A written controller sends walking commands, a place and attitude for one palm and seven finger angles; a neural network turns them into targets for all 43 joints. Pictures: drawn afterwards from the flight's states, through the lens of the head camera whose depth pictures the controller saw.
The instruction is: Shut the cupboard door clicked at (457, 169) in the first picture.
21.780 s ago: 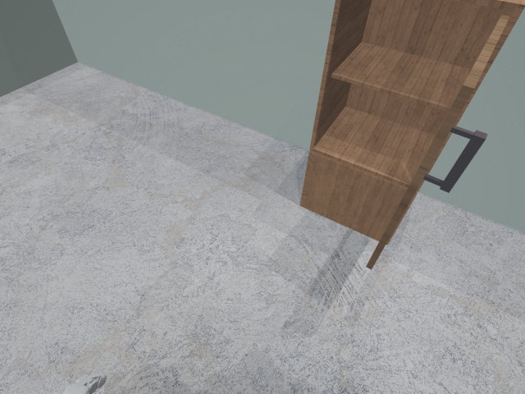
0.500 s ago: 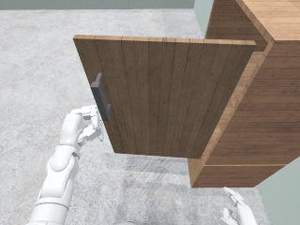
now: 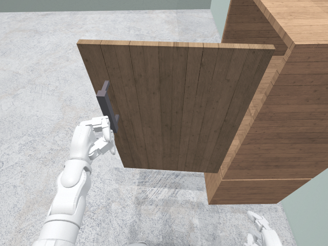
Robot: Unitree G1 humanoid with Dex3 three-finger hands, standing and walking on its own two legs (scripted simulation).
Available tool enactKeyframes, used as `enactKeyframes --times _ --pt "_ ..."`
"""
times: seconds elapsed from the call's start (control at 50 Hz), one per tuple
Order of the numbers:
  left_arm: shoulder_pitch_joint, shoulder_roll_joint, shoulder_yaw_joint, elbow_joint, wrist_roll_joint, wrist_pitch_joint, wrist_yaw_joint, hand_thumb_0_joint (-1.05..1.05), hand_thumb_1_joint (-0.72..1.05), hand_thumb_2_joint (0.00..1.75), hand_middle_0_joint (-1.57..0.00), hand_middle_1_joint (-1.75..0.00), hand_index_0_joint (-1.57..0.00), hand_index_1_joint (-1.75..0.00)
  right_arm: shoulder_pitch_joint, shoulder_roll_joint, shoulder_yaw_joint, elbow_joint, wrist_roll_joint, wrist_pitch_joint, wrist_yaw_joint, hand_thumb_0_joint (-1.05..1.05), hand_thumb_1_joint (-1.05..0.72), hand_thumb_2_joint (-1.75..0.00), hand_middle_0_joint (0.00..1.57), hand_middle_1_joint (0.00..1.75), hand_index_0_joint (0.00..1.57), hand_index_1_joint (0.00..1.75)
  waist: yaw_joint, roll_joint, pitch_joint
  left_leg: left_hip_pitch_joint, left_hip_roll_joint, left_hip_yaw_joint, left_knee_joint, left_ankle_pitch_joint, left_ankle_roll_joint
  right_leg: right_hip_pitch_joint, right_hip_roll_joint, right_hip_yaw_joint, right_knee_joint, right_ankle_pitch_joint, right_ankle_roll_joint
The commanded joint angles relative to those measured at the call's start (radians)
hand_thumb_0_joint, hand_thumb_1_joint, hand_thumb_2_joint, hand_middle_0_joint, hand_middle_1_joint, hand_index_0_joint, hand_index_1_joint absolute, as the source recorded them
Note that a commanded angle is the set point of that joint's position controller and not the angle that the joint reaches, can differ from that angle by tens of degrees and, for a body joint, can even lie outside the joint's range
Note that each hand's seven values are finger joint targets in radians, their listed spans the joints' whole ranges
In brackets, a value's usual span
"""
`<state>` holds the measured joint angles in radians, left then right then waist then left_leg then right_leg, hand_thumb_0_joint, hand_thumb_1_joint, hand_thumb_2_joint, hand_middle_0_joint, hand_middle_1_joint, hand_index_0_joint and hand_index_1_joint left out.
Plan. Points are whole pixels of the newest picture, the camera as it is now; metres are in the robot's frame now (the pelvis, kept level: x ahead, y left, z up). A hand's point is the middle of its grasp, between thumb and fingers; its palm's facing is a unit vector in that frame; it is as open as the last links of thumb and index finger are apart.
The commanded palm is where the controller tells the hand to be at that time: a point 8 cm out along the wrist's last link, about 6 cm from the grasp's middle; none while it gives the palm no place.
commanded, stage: push the door shut along its arc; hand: left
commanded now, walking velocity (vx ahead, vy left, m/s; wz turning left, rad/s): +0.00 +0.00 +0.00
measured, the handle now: (110, 108) +0.44 +0.17 +0.08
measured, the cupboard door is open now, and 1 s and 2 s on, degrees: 85 72 63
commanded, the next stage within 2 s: pull the fist back off the door in 1.96 s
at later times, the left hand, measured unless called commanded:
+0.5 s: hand (115, 125) +0.38 +0.14 +0.08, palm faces -0.13 -0.99 -0.04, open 3.2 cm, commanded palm +0.37 +0.20 +0.09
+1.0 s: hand (129, 105) +0.45 +0.12 +0.09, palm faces -0.25 -0.97 -0.02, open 3.2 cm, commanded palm +0.44 +0.17 +0.09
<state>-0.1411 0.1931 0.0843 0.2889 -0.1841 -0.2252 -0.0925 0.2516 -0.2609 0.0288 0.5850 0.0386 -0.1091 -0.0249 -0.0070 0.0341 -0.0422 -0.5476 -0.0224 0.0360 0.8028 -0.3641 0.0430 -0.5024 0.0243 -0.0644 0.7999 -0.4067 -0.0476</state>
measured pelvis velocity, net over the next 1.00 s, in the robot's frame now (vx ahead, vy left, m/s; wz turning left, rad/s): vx -0.01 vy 0.01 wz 0.00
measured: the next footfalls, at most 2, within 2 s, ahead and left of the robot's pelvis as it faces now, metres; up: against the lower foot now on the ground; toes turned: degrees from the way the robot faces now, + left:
none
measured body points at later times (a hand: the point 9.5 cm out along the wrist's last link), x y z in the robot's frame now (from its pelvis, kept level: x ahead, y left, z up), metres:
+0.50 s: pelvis +0.00 -0.01 +0.00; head +0.05 -0.02 +0.45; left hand +0.38 +0.20 +0.09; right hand +0.12 -0.27 -0.11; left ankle +0.03 +0.09 -0.70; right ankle +0.00 -0.09 -0.70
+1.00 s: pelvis -0.01 +0.01 -0.01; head +0.07 +0.00 +0.43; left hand +0.45 +0.17 +0.09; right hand +0.06 -0.26 -0.13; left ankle +0.03 +0.09 -0.70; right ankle +0.00 -0.09 -0.70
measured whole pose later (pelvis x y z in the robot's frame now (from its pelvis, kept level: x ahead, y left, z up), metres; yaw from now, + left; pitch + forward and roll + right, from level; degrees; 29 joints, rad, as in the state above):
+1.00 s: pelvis -0.01 +0.01 -0.01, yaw +0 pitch +12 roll -1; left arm -0.80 0.32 0.16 1.04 -0.19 -0.33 -0.33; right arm 0.32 -0.29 0.03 0.66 0.04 -0.08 -0.02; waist -0.10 0.03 -0.06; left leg -0.73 -0.02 0.04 0.87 -0.36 0.05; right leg -0.68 0.02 -0.07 0.87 -0.41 -0.04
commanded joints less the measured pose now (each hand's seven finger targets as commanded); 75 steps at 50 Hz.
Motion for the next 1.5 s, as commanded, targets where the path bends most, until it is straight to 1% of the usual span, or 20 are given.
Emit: enactKeyframes --times 0.0,0.08,0.12,0.2,0.32,0.46,0.52,0.66,0.78,0.82,0.86,0.94,1.02,1.06,1.14,1.22,1.3,1.32,1.42,1.48 --pt "-0.363 0.135 0.050 -0.179 -0.009 -0.097 -0.005 0.00 0.90 0.90 -1.30 -1.50 -1.30 -1.50 -0.040 -0.118 -0.043 -0.115 0.003 -0.058 -0.014 0.00 -0.90 -0.90 0.20 0.30 0.20 0.30 -0.023 -0.038 -0.282 0.163 0.019 -0.077 -0.099 0.146 -0.010 0.047 -0.010 0.056 -0.117 0.221 0.019" --pt "-0.306 0.098 0.022 -0.099 -0.014 -0.049 -0.033 0.00 0.90 0.90 -1.30 -1.50 -1.30 -1.50 -0.038 -0.119 -0.043 -0.128 0.010 -0.048 -0.007 0.00 -0.90 -0.90 0.20 0.30 0.20 0.30 -0.010 -0.033 -0.271 0.152 0.012 -0.070 -0.109 0.155 -0.012 0.063 -0.016 0.056 -0.128 0.247 0.021" --pt "-0.356 0.112 0.024 -0.072 -0.015 -0.030 -0.043 0.00 0.90 0.90 -1.30 -1.50 -1.30 -1.50 -0.037 -0.122 -0.039 -0.127 0.012 -0.040 -0.008 0.00 -0.90 -0.90 0.20 0.30 0.20 0.30 -0.020 -0.041 -0.247 0.133 0.009 -0.065 -0.104 0.149 -0.008 0.064 -0.022 0.067 -0.138 0.253 0.025" --pt "-0.516 0.241 0.133 -0.041 -0.026 -0.056 -0.046 0.00 0.90 0.90 -1.30 -1.50 -1.30 -1.50 -0.034 -0.131 -0.038 -0.116 0.005 -0.027 -0.024 0.00 -0.90 -0.90 0.20 0.30 0.20 0.30 -0.025 -0.121 -0.260 0.081 0.008 -0.058 -0.090 0.126 -0.002 0.103 -0.030 0.107 -0.152 0.227 0.036" --pt "-0.600 0.253 0.130 0.020 -0.040 -0.130 -0.114 0.00 0.90 0.90 -1.30 -1.50 -1.30 -1.50 -0.024 -0.121 -0.035 -0.096 0.009 -0.030 -0.023 0.00 -0.90 -0.90 0.20 0.30 0.20 0.30 -0.024 0.005 -0.358 0.112 0.004 -0.051 -0.068 0.211 -0.006 0.148 -0.034 0.119 -0.107 0.369 0.029" --pt "-0.737 0.286 0.141 0.171 -0.075 -0.118 -0.197 0.00 0.90 0.90 -1.30 -1.50 -1.30 -1.50 0.009 -0.142 -0.040 -0.073 0.019 -0.018 -0.030 0.00 -0.90 -0.90 0.20 0.30 0.20 0.30 -0.057 -0.058 -0.315 0.068 0.004 -0.059 -0.059 0.167 -0.003 0.106 -0.036 0.130 -0.123 0.330 0.039" --pt "-0.802 0.275 0.120 0.210 -0.077 -0.126 -0.215 0.00 0.90 0.90 -1.30 -1.50 -1.30 -1.50 0.019 -0.146 -0.042 -0.066 0.020 -0.016 -0.031 0.00 -0.90 -0.90 0.20 0.30 0.20 0.30 -0.067 -0.038 -0.323 0.080 0.005 -0.064 -0.056 0.160 -0.001 0.076 -0.034 0.123 -0.120 0.305 0.034" --pt "-0.967 0.217 0.049 0.319 -0.059 -0.154 -0.229 0.00 0.90 0.90 -1.30 -1.50 -1.30 -1.50 0.068 -0.162 -0.054 -0.034 0.018 -0.021 -0.023 0.00 -0.90 -0.90 0.20 0.30 0.20 0.30 -0.102 -0.023 -0.372 0.152 0.012 -0.094 -0.047 0.164 -0.005 -0.046 -0.013 0.072 -0.087 0.267 0.024" --pt "-1.091 0.218 0.037 0.433 -0.038 -0.165 -0.230 0.00 0.90 0.90 -1.30 -1.50 -1.30 -1.50 0.100 -0.173 -0.054 -0.013 0.015 -0.019 -0.017 0.00 -0.90 -0.90 0.20 0.30 0.20 0.30 -0.124 -0.012 -0.397 0.178 0.016 -0.116 -0.042 0.161 -0.007 -0.121 -0.005 0.053 -0.069 0.225 0.016" --pt "-1.106 0.264 0.077 0.469 -0.033 -0.167 -0.232 0.00 0.90 0.90 -1.30 -1.50 -1.30 -1.50 0.112 -0.180 -0.057 -0.007 0.011 -0.016 -0.017 0.00 -0.90 -0.90 0.20 0.30 0.20 0.30 -0.118 -0.011 -0.414 0.166 0.017 -0.113 -0.036 0.169 -0.007 -0.114 -0.005 0.055 -0.061 0.232 0.015" --pt "-1.131 0.232 0.049 0.487 -0.032 -0.169 -0.240 0.00 0.90 0.90 -1.30 -1.50 -1.30 -1.50 0.119 -0.179 -0.055 -0.010 0.010 -0.016 -0.013 0.00 -0.90 -0.90 0.20 0.30 0.20 0.30 -0.125 -0.007 -0.424 0.172 0.016 -0.116 -0.034 0.186 -0.008 -0.123 -0.003 0.051 -0.055 0.244 0.014" --pt "-1.159 0.327 0.125 0.546 -0.025 -0.175 -0.249 0.00 0.90 0.90 -1.30 -1.50 -1.30 -1.50 0.140 -0.190 -0.054 -0.008 0.006 -0.008 -0.013 0.00 -0.90 -0.90 0.20 0.30 0.20 0.30 -0.117 -0.031 -0.429 0.119 0.015 -0.116 -0.028 0.175 -0.006 -0.096 -0.002 0.059 -0.048 0.243 0.013" --pt "-1.220 0.277 0.071 0.564 -0.021 -0.183 -0.271 0.00 0.90 0.90 -1.30 -1.50 -1.30 -1.50 0.155 -0.190 -0.056 0.002 0.005 -0.007 -0.009 0.00 -0.90 -0.90 0.20 0.30 0.20 0.30 -0.146 0.023 -0.435 0.163 0.023 -0.124 -0.008 0.208 -0.008 -0.173 0.003 0.051 -0.038 0.245 0.012" --pt "-1.247 0.266 0.060 0.607 -0.018 -0.180 -0.277 0.00 0.90 0.90 -1.30 -1.50 -1.30 -1.50 0.168 -0.196 -0.057 0.009 0.004 -0.005 -0.008 0.00 -0.90 -0.90 0.20 0.30 0.20 0.30 -0.161 0.001 -0.402 0.149 0.027 -0.135 -0.010 0.174 -0.010 -0.212 0.007 0.045 -0.038 0.205 0.012" --pt "-1.305 0.326 0.112 0.649 -0.018 -0.167 -0.273 0.00 0.90 0.90 -1.30 -1.50 -1.30 -1.50 0.195 -0.207 -0.058 0.020 0.000 -0.003 -0.010 0.00 -0.90 -0.90 0.20 0.30 0.20 0.30 -0.170 -0.015 -0.429 0.123 0.024 -0.135 0.003 0.172 -0.003 -0.202 0.008 0.051 -0.033 0.206 0.013" --pt "-1.378 0.315 0.087 0.664 -0.001 -0.166 -0.279 0.00 0.90 0.90 -1.30 -1.50 -1.30 -1.50 0.215 -0.206 -0.058 0.035 -0.004 -0.004 -0.009 0.00 -0.90 -0.90 0.20 0.30 0.20 0.30 -0.193 0.016 -0.461 0.127 0.028 -0.142 0.027 0.188 -0.002 -0.243 0.009 0.049 -0.017 0.208 0.015" --pt "-1.382 0.352 0.119 0.669 0.002 -0.167 -0.294 0.00 0.90 0.90 -1.30 -1.50 -1.30 -1.50 0.233 -0.212 -0.063 0.033 -0.011 -0.001 -0.007 0.00 -0.90 -0.90 0.20 0.30 0.20 0.30 -0.181 0.049 -0.531 0.155 0.027 -0.145 0.046 0.255 -0.002 -0.233 0.012 0.049 0.003 0.253 0.009" --pt "-1.384 0.338 0.108 0.674 -0.001 -0.161 -0.298 0.00 0.90 0.90 -1.30 -1.50 -1.30 -1.50 0.232 -0.210 -0.060 0.028 -0.012 0.000 -0.004 0.00 -0.90 -0.90 0.20 0.30 0.20 0.30 -0.182 0.047 -0.533 0.154 0.027 -0.145 0.049 0.258 -0.003 -0.233 0.012 0.050 0.001 0.257 0.011" --pt "-1.387 0.443 0.194 0.765 0.014 -0.122 -0.295 0.00 0.90 0.90 -1.30 -1.50 -1.30 -1.50 0.258 -0.216 -0.056 0.027 -0.013 0.018 -0.005 0.00 -0.90 -0.90 0.20 0.30 0.20 0.30 -0.188 -0.018 -0.481 0.021 0.021 -0.120 0.065 0.229 0.008 -0.179 0.016 0.066 0.001 0.281 0.019" --pt "-1.409 0.423 0.174 0.733 0.022 -0.125 -0.302 0.00 0.90 0.90 -1.30 -1.50 -1.30 -1.50 0.260 -0.212 -0.059 0.013 -0.017 0.022 -0.003 0.00 -0.90 -0.90 0.20 0.30 0.20 0.30 -0.193 -0.002 -0.514 0.013 0.018 -0.109 0.079 0.245 0.010 -0.165 0.014 0.075 0.006 0.314 0.023"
